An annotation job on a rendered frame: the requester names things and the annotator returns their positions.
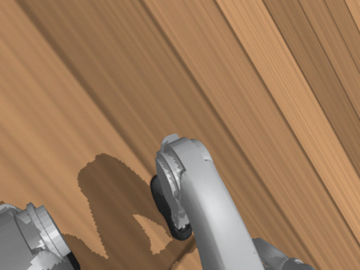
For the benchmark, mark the right robot foot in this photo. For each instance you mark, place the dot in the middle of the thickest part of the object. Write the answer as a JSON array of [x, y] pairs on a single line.
[[163, 207]]

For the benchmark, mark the right robot arm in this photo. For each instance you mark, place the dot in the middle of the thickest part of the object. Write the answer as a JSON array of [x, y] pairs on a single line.
[[296, 264]]

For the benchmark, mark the right robot hand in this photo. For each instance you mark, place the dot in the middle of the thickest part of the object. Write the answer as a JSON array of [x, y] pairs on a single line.
[[272, 257]]

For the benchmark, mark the left robot foot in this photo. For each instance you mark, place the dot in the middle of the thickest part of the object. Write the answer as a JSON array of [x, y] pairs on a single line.
[[73, 261]]

